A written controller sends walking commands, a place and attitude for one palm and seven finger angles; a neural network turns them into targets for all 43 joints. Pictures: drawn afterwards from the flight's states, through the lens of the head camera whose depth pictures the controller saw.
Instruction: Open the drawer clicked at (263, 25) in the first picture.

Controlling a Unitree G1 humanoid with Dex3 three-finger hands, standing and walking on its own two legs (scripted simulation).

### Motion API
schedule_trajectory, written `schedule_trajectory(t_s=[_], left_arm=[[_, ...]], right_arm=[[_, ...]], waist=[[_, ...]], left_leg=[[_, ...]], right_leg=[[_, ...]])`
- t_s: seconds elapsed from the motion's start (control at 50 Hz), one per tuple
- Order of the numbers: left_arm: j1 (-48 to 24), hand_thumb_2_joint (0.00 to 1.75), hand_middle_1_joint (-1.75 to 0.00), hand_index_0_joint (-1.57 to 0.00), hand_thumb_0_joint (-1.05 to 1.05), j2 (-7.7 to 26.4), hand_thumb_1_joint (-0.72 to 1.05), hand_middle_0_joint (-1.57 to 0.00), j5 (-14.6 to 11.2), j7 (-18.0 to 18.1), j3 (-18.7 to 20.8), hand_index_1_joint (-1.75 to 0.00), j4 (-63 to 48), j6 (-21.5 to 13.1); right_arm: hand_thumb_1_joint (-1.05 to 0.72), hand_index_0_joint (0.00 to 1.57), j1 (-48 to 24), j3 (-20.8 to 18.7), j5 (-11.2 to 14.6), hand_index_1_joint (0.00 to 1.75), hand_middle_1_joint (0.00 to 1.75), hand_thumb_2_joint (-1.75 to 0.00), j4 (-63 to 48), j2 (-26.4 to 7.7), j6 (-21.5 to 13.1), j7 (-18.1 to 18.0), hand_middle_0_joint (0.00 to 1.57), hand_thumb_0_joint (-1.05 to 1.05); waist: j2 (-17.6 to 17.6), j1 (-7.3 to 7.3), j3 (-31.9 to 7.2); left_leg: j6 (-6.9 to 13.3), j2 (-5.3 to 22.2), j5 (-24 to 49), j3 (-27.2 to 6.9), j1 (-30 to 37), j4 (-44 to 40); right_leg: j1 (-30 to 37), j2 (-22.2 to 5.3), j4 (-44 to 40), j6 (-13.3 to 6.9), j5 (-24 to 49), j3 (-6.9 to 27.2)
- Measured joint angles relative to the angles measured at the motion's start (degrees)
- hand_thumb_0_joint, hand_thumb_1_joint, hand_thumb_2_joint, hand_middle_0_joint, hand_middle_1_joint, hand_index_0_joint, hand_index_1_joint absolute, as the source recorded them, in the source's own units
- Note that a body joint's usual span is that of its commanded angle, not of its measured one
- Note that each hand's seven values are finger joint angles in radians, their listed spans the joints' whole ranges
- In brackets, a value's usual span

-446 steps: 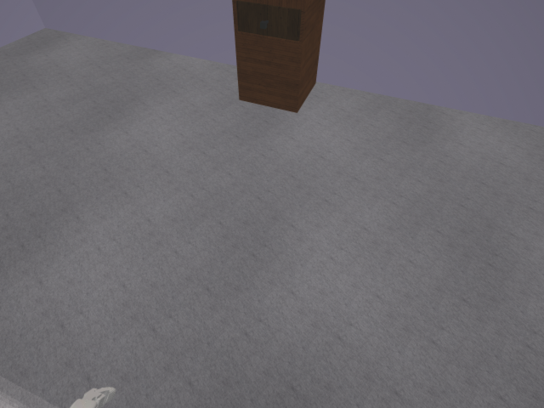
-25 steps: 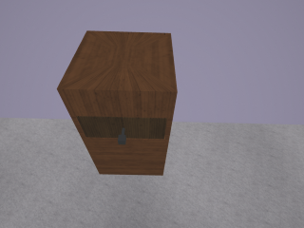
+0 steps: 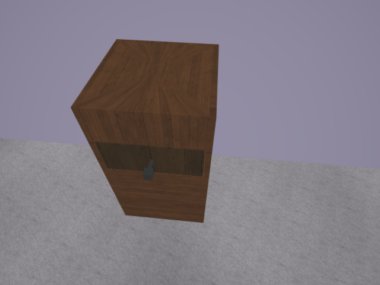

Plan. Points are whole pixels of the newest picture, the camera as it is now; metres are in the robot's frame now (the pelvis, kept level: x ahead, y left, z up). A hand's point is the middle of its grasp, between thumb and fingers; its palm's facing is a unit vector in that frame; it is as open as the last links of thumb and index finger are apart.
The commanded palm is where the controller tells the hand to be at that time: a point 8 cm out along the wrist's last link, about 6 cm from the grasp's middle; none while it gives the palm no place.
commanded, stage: come to a stop and stand still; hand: left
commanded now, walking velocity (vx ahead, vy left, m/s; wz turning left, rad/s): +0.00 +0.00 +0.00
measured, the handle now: (149, 169) +0.52 +0.19 -0.22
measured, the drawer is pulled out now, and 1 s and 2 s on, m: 0.00 0.00 0.00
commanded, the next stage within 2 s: look again from close up in 0.04 s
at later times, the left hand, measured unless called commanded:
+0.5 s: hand out of the picture -0.01 +0.22 -0.18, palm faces +0.00 -0.98 -0.19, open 7.3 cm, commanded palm none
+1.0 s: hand (79, 245) +0.20 +0.25 -0.03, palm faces -0.04 -0.45 -0.89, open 7.9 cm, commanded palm +0.11 +0.28 -0.03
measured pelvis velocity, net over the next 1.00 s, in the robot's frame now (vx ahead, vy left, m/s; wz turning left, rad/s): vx -0.04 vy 0.06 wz -0.07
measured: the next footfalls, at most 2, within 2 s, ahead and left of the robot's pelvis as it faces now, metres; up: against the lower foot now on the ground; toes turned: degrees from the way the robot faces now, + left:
none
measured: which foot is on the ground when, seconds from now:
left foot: down 0.00-1.00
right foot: down 0.00-1.00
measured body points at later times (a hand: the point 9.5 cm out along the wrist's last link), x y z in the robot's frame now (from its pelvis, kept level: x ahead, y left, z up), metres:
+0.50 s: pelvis -0.02 +0.05 +0.00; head -0.03 +0.05 +0.45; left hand -0.01 +0.27 -0.16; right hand -0.02 -0.18 -0.16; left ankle -0.03 +0.14 -0.74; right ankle -0.04 -0.06 -0.74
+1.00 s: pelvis -0.04 +0.06 -0.02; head -0.02 +0.03 +0.43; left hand +0.19 +0.27 +0.02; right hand +0.11 -0.21 -0.12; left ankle -0.03 +0.14 -0.74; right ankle -0.04 -0.06 -0.74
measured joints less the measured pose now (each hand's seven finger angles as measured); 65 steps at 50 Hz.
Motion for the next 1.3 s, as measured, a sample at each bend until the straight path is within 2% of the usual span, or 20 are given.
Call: schedule_trajectory(t_s=[0.14,0.22,0.26,0.34,0.42,0.54,0.74,0.76,0.78,0.82,0.86,0.9,0.96,1.0,1.04,1.1,1.16,1.2,1.24,1.3], left_arm=[[0.7,0.90,-0.30,-0.20,0.00,-1.2,0.92,-0.20,0.2,-0.2,-0.6,-0.30,0.9,-0.2],[1.9,0.90,-0.30,-0.20,0.00,-1.8,0.91,-0.20,1.1,1.2,-0.6,-0.30,-1.4,-2.7],[2.4,0.90,-0.30,-0.20,0.00,-1.5,0.91,-0.20,1.3,1.1,-0.8,-0.30,-2.3,-3.0],[2.4,0.90,-0.30,-0.20,0.00,-0.4,0.91,-0.20,1.0,0.7,-1.0,-0.30,-3.1,-2.0],[1.5,0.90,-0.30,-0.20,0.00,1.1,0.91,-0.20,0.7,0.4,-0.7,-0.30,-3.7,-0.9],[0.4,0.90,-0.30,-0.20,0.00,2.5,0.91,-0.20,0.7,-0.3,-0.7,-0.30,-4.6,-0.6],[0.3,0.90,-0.30,-0.20,0.00,2.1,0.91,-0.20,0.8,-0.1,-1.1,-0.30,-3.9,-0.6],[2.9,0.90,-0.30,-0.20,0.00,2.3,0.91,-0.20,3.3,0.2,-1.7,-0.30,-12.2,2.7],[6.1,0.90,-0.30,-0.20,0.01,3.3,0.92,-0.20,6.1,1.3,-2.4,-0.30,-22.3,3.8],[9.6,0.89,-0.30,-0.21,0.02,5.8,0.91,-0.21,8.3,5.3,-3.4,-0.31,-38.1,3.4],[9.4,0.88,-0.32,-0.21,0.02,7.6,0.90,-0.21,11.8,8.6,-4.4,-0.32,-48.7,4.2],[6.9,0.87,-0.33,-0.21,0.02,8.6,0.87,-0.21,18.8,11.5,-5.0,-0.33,-55.1,4.1],[3.6,0.85,-0.36,-0.21,0.02,9.9,0.82,-0.21,31.7,15.5,-4.4,-0.36,-60.5,3.1],[3.5,0.84,-0.39,-0.21,0.01,10.0,0.78,-0.21,39.9,17.5,-3.8,-0.39,-62.5,2.1],[5.4,0.82,-0.41,-0.21,0.01,9.7,0.74,-0.21,46.3,18.3,-3.8,-0.41,-63.9,0.6],[10.5,0.79,-0.45,-0.21,0.00,9.5,0.67,-0.21,53.6,19.3,-4.8,-0.46,-65.1,-2.2],[15.2,0.76,-0.50,-0.23,0.00,11.0,0.59,-0.23,59.2,21.5,-4.8,-0.50,-65.4,-3.9],[16.4,0.74,-0.53,-0.24,0.00,12.8,0.54,-0.24,61.6,23.2,-3.8,-0.53,-65.6,-4.8],[15.1,0.72,-0.56,-0.25,0.00,14.7,0.48,-0.25,62.2,24.8,-2.4,-0.56,-66.2,-5.8],[10.6,0.69,-0.61,-0.26,0.00,16.2,0.41,-0.26,61.1,26.2,-0.3,-0.61,-68.0,-7.6]], right_arm=[[-0.92,0.20,-1.1,0.3,0.0,0.30,0.30,-0.89,-0.5,-0.5,-0.1,-0.3,0.20,0.01],[-0.93,0.20,-1.5,-0.2,0.2,0.30,0.30,-0.89,-4.0,-1.5,0.2,0.7,0.20,0.01],[-0.93,0.20,-1.4,-0.4,0.2,0.30,0.30,-0.89,-5.9,-1.7,-0.1,1.0,0.20,0.01],[-0.93,0.20,-0.1,-0.5,0.0,0.30,0.30,-0.89,-7.3,-1.8,-1.0,0.9,0.20,0.01],[-0.95,0.20,1.8,0.4,-0.6,0.30,0.30,-0.89,-6.7,-1.4,-0.9,1.0,0.20,0.01],[-0.94,0.20,4.2,1.7,-0.7,0.30,0.30,-0.89,-5.8,-0.7,-0.9,1.5,0.20,0.01],[-0.91,0.20,6.2,2.5,-0.4,0.30,0.30,-0.89,-4.0,0.7,-1.1,1.9,0.20,0.01],[-0.91,0.20,6.8,2.8,0.4,0.30,0.30,-0.89,-6.1,0.5,-1.6,1.8,0.20,0.01],[-0.91,0.21,7.7,3.2,0.8,0.30,0.30,-0.89,-8.3,0.3,-4.1,1.0,0.20,0.01],[-0.93,0.21,8.7,2.6,1.5,0.30,0.30,-0.89,-10.2,-0.8,-9.7,-0.9,0.20,0.02],[-0.93,0.21,8.2,1.6,2.0,0.30,0.30,-0.89,-13.0,-2.6,-12.8,-1.4,0.20,0.03],[-0.93,0.21,5.7,0.7,1.1,0.30,0.30,-0.89,-16.3,-5.2,-13.7,-1.1,0.20,0.03],[-0.92,0.21,0.4,-0.7,-0.6,0.30,0.30,-0.89,-22.7,-7.2,-11.1,0.7,0.20,0.03],[-0.92,0.20,-3.3,-1.6,-1.4,0.30,0.30,-0.89,-27.0,-7.2,-7.8,2.4,0.20,0.02],[-0.92,0.20,-6.2,-2.2,-1.5,0.30,0.30,-0.89,-30.9,-6.9,-4.3,4.0,0.20,0.02],[-0.91,0.20,-9.0,-2.3,-1.8,0.30,0.30,-0.89,-35.7,-7.0,-0.5,5.6,0.20,0.02],[-0.91,0.20,-10.5,-2.4,-3.0,0.30,0.30,-0.90,-38.9,-7.5,2.0,6.0,0.20,0.01],[-0.91,0.20,-11.2,-2.5,-3.9,0.30,0.30,-0.90,-39.8,-7.7,3.1,5.6,0.20,0.01],[-0.91,0.20,-12.1,-2.4,-4.5,0.30,0.30,-0.90,-39.6,-7.8,3.7,5.0,0.20,0.01],[-0.91,0.20,-13.4,-1.5,-4.9,0.30,0.30,-0.90,-38.5,-7.0,3.7,4.3,0.20,0.01]], waist=[[0.0,-0.06,0.0],[1.2,-0.06,0.5],[1.6,-0.47,0.7],[2.3,-1.51,-0.1],[0.8,-0.77,-1.3],[0.2,-0.87,-1.5],[0.4,-1.10,-0.4],[0.3,-0.79,-0.2],[-0.1,-0.16,0.0],[-0.8,0.34,-1.3],[-0.4,-0.38,-2.6],[1.6,-1.43,-4.1],[3.1,-2.14,-6.9],[2.7,-1.65,-8.1],[1.4,-0.50,-8.8],[-1.1,1.78,-8.7],[-2.9,4.34,-8.3],[-3.3,5.85,-8.5],[-3.1,6.92,-8.8],[-1.6,7.48,-9.4]], left_leg=[[0.1,-0.1,1.1,0.3,1.5,-2.2],[2.4,-0.2,-2.9,-0.9,-4.9,10.8],[3.0,-0.6,-4.1,-0.9,-6.2,12.4],[2.9,-1.3,-2.7,-0.9,-4.2,6.5],[4.2,-3.0,-2.2,0.4,-3.5,6.0],[5.6,-4.6,-0.4,1.4,-3.0,3.5],[6.7,-6.0,0.6,1.8,-3.4,1.8],[6.7,-5.8,0.3,2.1,-4.1,2.5],[6.6,-5.9,0.1,2.7,-4.3,2.7],[6.4,-6.8,0.1,3.4,-5.3,2.9],[6.6,-7.7,-0.3,3.2,-7.1,4.4],[6.9,-7.3,-1.3,2.8,-10.0,7.3],[6.6,-6.1,-2.9,3.6,-14.8,11.2],[6.2,-5.1,-3.8,4.7,-17.1,13.2],[5.8,-4.3,-4.5,5.7,-18.8,14.5],[5.0,-3.5,-5.4,5.8,-21.1,16.7],[4.3,-3.0,-6.5,4.4,-24.3,19.9],[3.9,-2.9,-7.5,3.0,-27.1,22.8],[3.4,-2.9,-8.8,1.3,-29.9,26.3],[2.9,-2.9,-10.7,-0.6,-33.2,30.9]], right_leg=[[1.3,0.0,-1.9,0.0,1.0,0.3],[-0.8,0.6,-1.8,0.7,2.2,0.8],[-1.7,0.7,-0.8,0.3,2.2,1.1],[-3.3,0.2,3.5,1.1,0.1,0.6],[-3.4,-1.5,4.3,2.5,-0.1,1.7],[-3.9,-3.2,3.8,3.6,0.8,2.7],[-4.8,-4.5,3.3,4.8,1.3,3.1],[-5.5,-4.3,3.8,4.8,1.2,3.4],[-6.5,-4.4,5.0,4.2,0.9,4.0],[-9.2,-5.1,8.7,3.1,-1.2,4.6],[-11.0,-5.7,10.9,3.2,-2.2,4.7],[-13.1,-5.5,12.2,3.9,-2.5,4.2],[-17.7,-4.5,14.8,3.8,-2.9,4.9],[-20.6,-3.6,16.8,3.5,-3.3,6.1],[-22.9,-2.7,18.5,3.2,-3.6,7.0],[-25.4,-2.0,20.8,2.4,-4.6,7.1],[-27.9,-1.8,23.6,1.5,-6.1,5.6],[-30.0,-1.9,26.0,1.0,-7.4,4.1],[-31.9,-2.1,28.7,0.5,-8.9,2.4],[-34.2,-2.2,32.5,-0.1,-11.1,0.5]])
